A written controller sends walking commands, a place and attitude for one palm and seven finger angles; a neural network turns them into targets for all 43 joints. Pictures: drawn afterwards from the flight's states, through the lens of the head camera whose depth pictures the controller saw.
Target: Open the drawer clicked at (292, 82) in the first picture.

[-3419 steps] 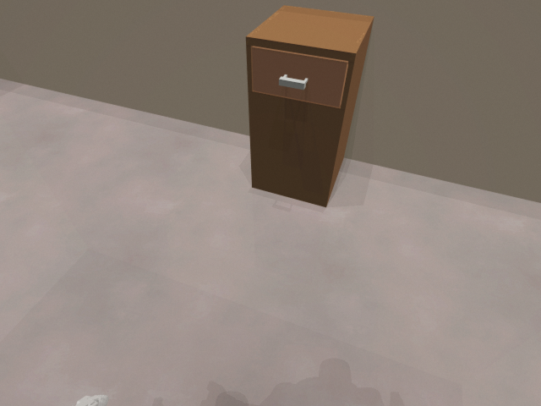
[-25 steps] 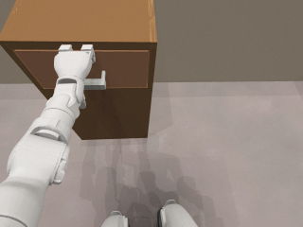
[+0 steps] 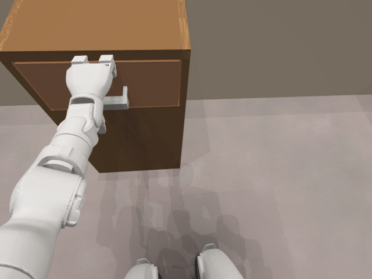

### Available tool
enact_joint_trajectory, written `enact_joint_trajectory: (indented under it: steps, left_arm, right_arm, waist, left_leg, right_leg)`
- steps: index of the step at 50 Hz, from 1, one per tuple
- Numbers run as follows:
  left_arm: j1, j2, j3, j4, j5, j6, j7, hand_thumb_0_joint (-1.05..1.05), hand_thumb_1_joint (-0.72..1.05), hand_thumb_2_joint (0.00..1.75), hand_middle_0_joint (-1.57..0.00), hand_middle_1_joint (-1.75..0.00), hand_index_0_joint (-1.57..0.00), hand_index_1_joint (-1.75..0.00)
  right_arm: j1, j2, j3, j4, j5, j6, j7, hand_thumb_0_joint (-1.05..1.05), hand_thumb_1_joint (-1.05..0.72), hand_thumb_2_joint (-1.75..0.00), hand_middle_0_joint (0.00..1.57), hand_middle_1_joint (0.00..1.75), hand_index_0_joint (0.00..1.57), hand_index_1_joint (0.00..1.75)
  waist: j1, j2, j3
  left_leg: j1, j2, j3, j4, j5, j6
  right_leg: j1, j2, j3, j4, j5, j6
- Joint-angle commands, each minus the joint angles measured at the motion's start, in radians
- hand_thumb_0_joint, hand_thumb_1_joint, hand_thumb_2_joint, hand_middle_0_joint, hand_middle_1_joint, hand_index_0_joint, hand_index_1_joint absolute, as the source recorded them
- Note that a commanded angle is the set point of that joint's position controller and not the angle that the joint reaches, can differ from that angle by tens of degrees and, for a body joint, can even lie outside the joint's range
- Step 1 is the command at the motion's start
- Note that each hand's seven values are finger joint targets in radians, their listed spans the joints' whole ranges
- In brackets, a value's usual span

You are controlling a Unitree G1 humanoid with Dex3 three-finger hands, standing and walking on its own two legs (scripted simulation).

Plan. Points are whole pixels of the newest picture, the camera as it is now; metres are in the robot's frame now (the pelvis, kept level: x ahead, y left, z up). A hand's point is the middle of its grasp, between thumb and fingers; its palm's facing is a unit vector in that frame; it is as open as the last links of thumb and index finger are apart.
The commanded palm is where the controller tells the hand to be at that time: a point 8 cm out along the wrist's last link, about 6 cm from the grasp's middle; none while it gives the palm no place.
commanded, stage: re-aim the fingers above the handle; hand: left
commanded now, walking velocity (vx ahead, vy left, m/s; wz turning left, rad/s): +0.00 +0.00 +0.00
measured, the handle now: (108, 96) +0.57 +0.14 -0.04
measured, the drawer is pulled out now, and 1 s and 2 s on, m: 0.00 0.00 0.00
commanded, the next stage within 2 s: lower the fingers behind the handle in 0.16 s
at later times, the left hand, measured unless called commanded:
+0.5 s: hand (101, 98) +0.53 +0.14 +0.01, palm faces -0.05 +0.01 -1.00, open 13.7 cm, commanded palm +0.52 +0.13 +0.05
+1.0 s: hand (108, 103) +0.53 +0.13 -0.01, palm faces +0.00 +0.02 -1.00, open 13.6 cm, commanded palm +0.52 +0.13 +0.02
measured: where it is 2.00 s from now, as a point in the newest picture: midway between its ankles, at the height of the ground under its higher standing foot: outside the picture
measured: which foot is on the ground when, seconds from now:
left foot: down 0.00-1.00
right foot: down 0.00-1.00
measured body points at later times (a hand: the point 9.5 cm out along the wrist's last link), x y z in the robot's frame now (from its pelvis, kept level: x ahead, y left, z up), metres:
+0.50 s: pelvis +0.00 -0.01 +0.00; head +0.13 +0.00 +0.43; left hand +0.52 +0.14 +0.07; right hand -0.01 -0.28 -0.13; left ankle -0.01 +0.10 -0.68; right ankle +0.03 -0.13 -0.68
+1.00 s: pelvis -0.02 -0.01 -0.03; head +0.13 -0.01 +0.40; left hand +0.52 +0.13 +0.04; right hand -0.03 -0.28 -0.15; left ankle -0.01 +0.09 -0.68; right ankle +0.03 -0.13 -0.68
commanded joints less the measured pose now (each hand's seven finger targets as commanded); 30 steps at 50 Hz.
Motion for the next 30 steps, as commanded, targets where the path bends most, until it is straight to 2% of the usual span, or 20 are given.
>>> enact_joint_trajectory:
  steps: [1, 2, 3, 4, 5, 8, 11, 13, 14, 15, 16, 17, 19, 22, 23, 26, 27, 28, 29, 30]
  left_arm:
    - [-0.497, 0.152, 0.022, -0.187, 0.001, 0.02, 0.047, 0.0, -0.5, 0.3, -0.3, -1.2, -0.3, -1.2]
    - [-0.501, 0.147, 0.013, -0.176, 0.003, 0.025, 0.049, 0.0, -0.5, 0.3, -0.3, -1.2, -0.3, -1.2]
    - [-0.506, 0.144, 0.013, -0.175, -0.002, 0.03, 0.048, 0.0, -0.5, 0.3, -0.3, -1.2, -0.3, -1.2]
    - [-0.496, 0.174, 0.033, -0.156, -0.002, 0.038, 0.05, 0.0, -0.5, 0.3, -0.3, -1.2, -0.3, -1.2]
    - [-0.516, 0.159, 0.014, -0.163, -0.002, 0.042, 0.048, 0.0, -0.5, 0.3, -0.3, -1.2, -0.3, -1.2]
    - [-0.525, 0.176, 0.024, -0.152, 0.0, 0.049, 0.044, 0.0, -0.5, 0.3, -0.3, -1.2, -0.3, -1.2]
    - [-0.542, 0.141, 0.0, -0.153, 0.0, 0.05, 0.038, 0.0, -0.5, 0.3, -0.3, -1.2, -0.3, -1.2]
    - [-0.544, 0.104, -0.026, -0.168, 0.0, 0.043, 0.037, 0.0, -0.5, 0.3, -0.3, -1.2, -0.3, -1.2]
    - [-0.525, 0.112, -0.017, -0.149, 0.004, 0.043, 0.036, 0.0, -0.5, 0.3, -0.3, -1.2, -0.3, -1.2]
    - [-0.505, 0.093, -0.028, -0.123, 0.001, 0.048, 0.032, 0.0, -0.5, 0.3, -0.3, -1.2, -0.3, -1.2]
    - [-0.525, 0.099, -0.021, -0.129, -0.005, 0.042, 0.029, 0.0, -0.5, 0.3, -0.3, -1.2, -0.3, -1.2]
    - [-0.503, 0.126, -0.005, -0.12, 0.003, 0.04, 0.03, 0.0, -0.5, 0.3, -0.3, -1.2, -0.3, -1.2]
    - [-0.49, 0.085, -0.034, -0.123, 0.007, 0.037, 0.027, 0.0, -0.5, 0.3, -0.3, -1.2, -0.3, -1.2]
    - [-0.471, 0.077, -0.034, -0.122, 0.003, 0.033, 0.024, 0.0, -0.5, 0.3, -0.3, -1.2, -0.3, -1.2]
    - [-0.456, 0.095, -0.017, -0.118, 0.001, 0.032, 0.022, 0.0, -0.5, 0.3, -0.3, -1.2, -0.3, -1.2]
    - [-0.485, 0.163, 0.027, -0.152, -0.003, 0.011, 0.025, 0.0, -0.5, 0.3, -0.3, -1.2, -0.3, -1.2]
    - [-0.508, 0.196, 0.042, -0.175, 0.007, -0.001, 0.032, 0.0, -0.5, 0.3, -0.3, -1.2, -0.3, -1.2]
    - [-0.485, 0.217, 0.064, -0.18, 0.011, -0.006, 0.041, 0.0, -0.5, 0.3, -0.3, -1.2, -0.3, -1.2]
    - [-0.486, 0.228, 0.069, -0.185, 0.017, -0.01, 0.05, 0.0, -0.5, 0.3, -0.3, -1.2, -0.3, -1.2]
    - [-0.495, 0.251, 0.083, -0.201, 0.022, -0.015, 0.061, 0.0, -0.5, 0.3, -0.3, -1.2, -0.3, -1.2]
  right_arm:
    - [0.166, -0.176, -0.066, -0.031, 0.001, -0.009, -0.004, 0.0, -0.9, -0.9, 0.2, 0.3, 0.2, 0.3]
    - [0.168, -0.177, -0.064, -0.027, 0.002, -0.009, -0.006, 0.0, -0.9, -0.9, 0.2, 0.3, 0.2, 0.3]
    - [0.167, -0.179, -0.065, -0.025, 0.005, -0.007, -0.004, 0.0, -0.9, -0.9, 0.2, 0.3, 0.2, 0.3]
    - [0.162, -0.183, -0.062, -0.023, 0.004, -0.005, -0.007, 0.0, -0.9, -0.9, 0.2, 0.3, 0.2, 0.3]
    - [0.165, -0.182, -0.061, -0.026, 0.005, -0.006, -0.009, 0.0, -0.9, -0.9, 0.2, 0.3, 0.2, 0.3]
    - [0.165, -0.183, -0.059, -0.021, 0.005, -0.004, -0.01, 0.0, -0.9, -0.9, 0.2, 0.3, 0.2, 0.3]
    - [0.163, -0.181, -0.062, -0.024, 0.005, -0.005, -0.011, 0.0, -0.9, -0.9, 0.2, 0.3, 0.2, 0.3]
    - [0.165, -0.176, -0.065, -0.024, 0.005, -0.008, -0.01, 0.0, -0.9, -0.9, 0.2, 0.3, 0.2, 0.3]
    - [0.164, -0.176, -0.064, -0.022, 0.003, -0.008, -0.011, 0.0, -0.9, -0.9, 0.2, 0.3, 0.2, 0.3]
    - [0.162, -0.175, -0.063, -0.023, 0.003, -0.008, -0.01, 0.0, -0.9, -0.9, 0.2, 0.3, 0.2, 0.3]
    - [0.163, -0.176, -0.063, -0.02, 0.001, -0.009, -0.009, 0.0, -0.9, -0.9, 0.2, 0.3, 0.2, 0.3]
    - [0.162, -0.178, -0.061, -0.021, 0.0, -0.01, -0.012, 0.0, -0.9, -0.9, 0.2, 0.3, 0.2, 0.3]
    - [0.159, -0.171, -0.062, -0.025, 0.0, -0.013, -0.01, 0.0, -0.9, -0.9, 0.2, 0.3, 0.2, 0.3]
    - [0.158, -0.17, -0.062, -0.025, -0.002, -0.013, -0.007, 0.0, -0.9, -0.9, 0.2, 0.3, 0.2, 0.3]
    - [0.158, -0.171, -0.063, -0.027, 0.0, -0.013, -0.006, 0.0, -0.9, -0.9, 0.2, 0.3, 0.2, 0.3]
    - [0.149, -0.173, -0.057, -0.033, -0.004, -0.017, -0.011, 0.0, -0.9, -0.9, 0.2, 0.3, 0.2, 0.3]
    - [0.154, -0.174, -0.055, -0.033, -0.005, -0.021, -0.015, 0.0, -0.9, -0.9, 0.2, 0.3, 0.2, 0.3]
    - [0.149, -0.174, -0.054, -0.037, -0.008, -0.023, -0.015, 0.0, -0.9, -0.9, 0.2, 0.3, 0.2, 0.3]
    - [0.149, -0.173, -0.052, -0.04, -0.008, -0.025, -0.016, 0.0, -0.9, -0.9, 0.2, 0.3, 0.2, 0.3]
    - [0.147, -0.173, -0.05, -0.041, -0.01, -0.027, -0.017, 0.0, -0.9, -0.9, 0.2, 0.3, 0.2, 0.3]
  waist:
    - [-0.035, 0.048, -0.485]
    - [-0.041, 0.043, -0.455]
    - [-0.044, 0.037, -0.452]
    - [-0.04, 0.02, -0.437]
    - [-0.049, 0.017, -0.446]
    - [-0.05, 0.034, -0.437]
    - [-0.061, 0.031, -0.435]
    - [-0.062, 0.061, -0.443]
    - [-0.059, 0.045, -0.437]
    - [-0.063, 0.028, -0.423]
    - [-0.067, 0.024, -0.421]
    - [-0.06, 0.026, -0.424]
    - [-0.058, 0.038, -0.421]
    - [-0.061, 0.033, -0.421]
    - [-0.054, 0.015, -0.42]
    - [-0.052, 0.014, -0.444]
    - [-0.049, 0.034, -0.457]
    - [-0.036, 0.037, -0.483]
    - [-0.038, 0.029, -0.491]
    - [-0.029, 0.053, -0.51]
  left_leg:
    - [0.343, -0.004, -0.045, -0.1, 0.415, -0.013]
    - [0.336, -0.002, -0.049, -0.106, 0.403, -0.012]
    - [0.334, -0.002, -0.049, -0.11, 0.381, -0.012]
    - [0.311, -0.005, -0.044, -0.112, 0.364, -0.008]
    - [0.31, -0.006, -0.044, -0.115, 0.361, -0.006]
    - [0.304, -0.008, -0.039, -0.114, 0.363, -0.004]
    - [0.321, -0.007, -0.044, -0.113, 0.365, -0.007]
    - [0.351, -0.002, -0.05, -0.112, 0.376, -0.011]
    - [0.341, -0.003, -0.05, -0.105, 0.387, -0.01]
    - [0.317, -0.004, -0.047, -0.103, 0.367, -0.009]
    - [0.305, -0.006, -0.045, -0.1, 0.363, -0.007]
    - [0.29, -0.006, -0.043, -0.095, 0.357, -0.005]
    - [0.285, -0.007, -0.042, -0.089, 0.354, -0.007]
    - [0.271, -0.007, -0.04, -0.075, 0.355, -0.005]
    - [0.25, -0.009, -0.037, -0.073, 0.335, -0.003]
    - [0.202, -0.015, -0.028, -0.058, 0.308, 0.003]
    - [0.196, -0.013, -0.033, -0.052, 0.309, 0.003]
    - [0.187, -0.017, -0.027, -0.041, 0.31, 0.005]
    - [0.177, -0.017, -0.027, -0.035, 0.306, 0.006]
    - [0.167, -0.018, -0.026, -0.028, 0.308, 0.004]
  right_leg:
    - [0.238, 0.04, -0.024, -0.088, 0.262, -0.036]
    - [0.228, 0.039, -0.027, -0.092, 0.249, -0.035]
    - [0.224, 0.04, -0.025, -0.097, 0.235, -0.035]
    - [0.237, 0.037, -0.023, -0.101, 0.23, -0.033]
    - [0.246, 0.038, -0.02, -0.102, 0.236, -0.032]
    - [0.246, 0.036, -0.019, -0.102, 0.245, -0.033]
    - [0.228, 0.037, -0.022, -0.104, 0.235, -0.034]
    - [0.204, 0.037, -0.027, -0.102, 0.229, -0.036]
    - [0.205, 0.037, -0.028, -0.096, 0.234, -0.036]
    - [0.206, 0.037, -0.028, -0.095, 0.227, -0.034]
    - [0.209, 0.036, -0.025, -0.094, 0.232, -0.034]
    - [0.21, 0.035, -0.023, -0.086, 0.232, -0.034]
    - [0.201, 0.034, -0.024, -0.08, 0.229, -0.035]
    - [0.195, 0.034, -0.022, -0.07, 0.239, -0.035]
    - [0.206, 0.035, -0.018, -0.069, 0.233, -0.034]
    - [0.237, 0.03, -0.004, -0.057, 0.241, -0.032]
    - [0.228, 0.028, -0.004, -0.043, 0.24, -0.032]
    - [0.24, 0.028, 0.001, -0.035, 0.243, -0.032]
    - [0.241, 0.027, 0.003, -0.031, 0.243, -0.031]
    - [0.242, 0.026, 0.005, -0.02, 0.244, -0.032]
